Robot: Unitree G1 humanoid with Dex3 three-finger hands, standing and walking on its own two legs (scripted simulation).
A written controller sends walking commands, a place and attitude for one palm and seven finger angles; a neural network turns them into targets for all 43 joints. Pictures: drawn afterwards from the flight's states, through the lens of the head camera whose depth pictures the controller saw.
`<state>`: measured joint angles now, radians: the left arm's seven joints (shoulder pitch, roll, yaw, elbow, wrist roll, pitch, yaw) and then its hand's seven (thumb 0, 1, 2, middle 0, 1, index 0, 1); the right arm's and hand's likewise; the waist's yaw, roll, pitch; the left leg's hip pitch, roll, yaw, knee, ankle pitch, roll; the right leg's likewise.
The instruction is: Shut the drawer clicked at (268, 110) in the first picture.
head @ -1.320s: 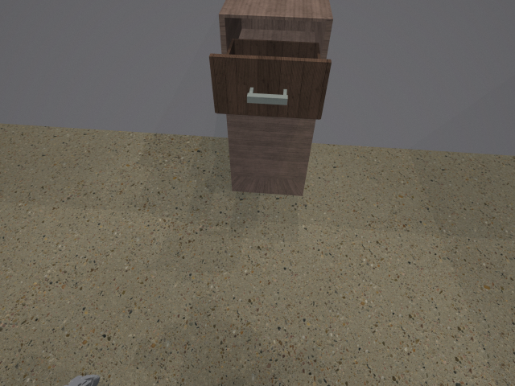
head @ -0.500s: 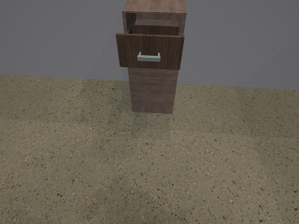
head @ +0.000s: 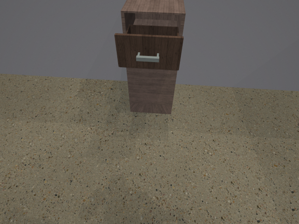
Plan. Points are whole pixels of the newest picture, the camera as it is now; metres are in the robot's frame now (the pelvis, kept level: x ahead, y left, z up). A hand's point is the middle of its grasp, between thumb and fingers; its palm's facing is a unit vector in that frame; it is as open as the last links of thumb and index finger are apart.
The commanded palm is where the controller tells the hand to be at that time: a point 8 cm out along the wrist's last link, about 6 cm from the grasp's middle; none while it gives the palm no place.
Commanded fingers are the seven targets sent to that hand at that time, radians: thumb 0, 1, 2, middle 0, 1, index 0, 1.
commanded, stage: look at it before walking up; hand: left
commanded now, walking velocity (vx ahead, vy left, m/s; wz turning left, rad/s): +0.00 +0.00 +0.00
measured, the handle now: (148, 56) +0.87 +0.06 +0.00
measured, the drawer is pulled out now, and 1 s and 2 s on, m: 0.30 0.30 0.30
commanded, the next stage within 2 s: walk to a spot facing it in 0.22 s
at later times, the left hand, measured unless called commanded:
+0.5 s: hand out of the picture +0.06 +0.23 -0.17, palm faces -0.04 -0.96 -0.29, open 7.4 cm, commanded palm none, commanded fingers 0.00 0.90 0.90 -0.20 -0.30 -0.20 -0.30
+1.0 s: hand out of the picture +0.15 +0.13 -0.17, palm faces -0.20 -0.96 -0.18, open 7.4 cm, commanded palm none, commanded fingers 0.00 0.90 0.90 -0.20 -0.30 -0.20 -0.30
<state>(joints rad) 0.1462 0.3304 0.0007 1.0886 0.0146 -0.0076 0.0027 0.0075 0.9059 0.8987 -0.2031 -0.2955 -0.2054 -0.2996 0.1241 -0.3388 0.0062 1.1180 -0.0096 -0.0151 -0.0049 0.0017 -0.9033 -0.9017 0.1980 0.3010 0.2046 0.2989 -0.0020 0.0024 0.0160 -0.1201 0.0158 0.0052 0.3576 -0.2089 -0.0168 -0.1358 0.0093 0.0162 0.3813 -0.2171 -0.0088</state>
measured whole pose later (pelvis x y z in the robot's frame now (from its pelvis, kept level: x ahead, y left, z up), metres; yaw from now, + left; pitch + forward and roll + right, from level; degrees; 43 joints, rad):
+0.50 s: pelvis +0.02 +0.00 -0.01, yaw -3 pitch -1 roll +0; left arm 0.24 0.29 0.02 1.07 0.02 0.02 -0.01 0.01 0.91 0.90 -0.20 -0.30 -0.20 -0.30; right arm 0.17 -0.29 0.00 1.09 -0.02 0.00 0.00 0.00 -0.90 -0.90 0.20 0.30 0.20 0.30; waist 0.02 0.00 -0.01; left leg -0.14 0.03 0.06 0.46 -0.30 -0.01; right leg -0.18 0.03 0.07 0.49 -0.29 -0.02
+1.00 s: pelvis +0.16 -0.04 +0.00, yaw -17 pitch +0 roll +0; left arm 0.44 0.12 0.04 1.06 0.03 -0.06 0.01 0.01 0.91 0.90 -0.20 -0.30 -0.21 -0.30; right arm 0.14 -0.19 -0.06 0.97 -0.02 -0.02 0.02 0.00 -0.91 -0.90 0.19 0.30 0.20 0.30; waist 0.03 0.02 0.03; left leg -0.64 0.12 0.06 0.98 -0.19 -0.05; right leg -0.04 0.06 0.04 0.35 -0.31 -0.06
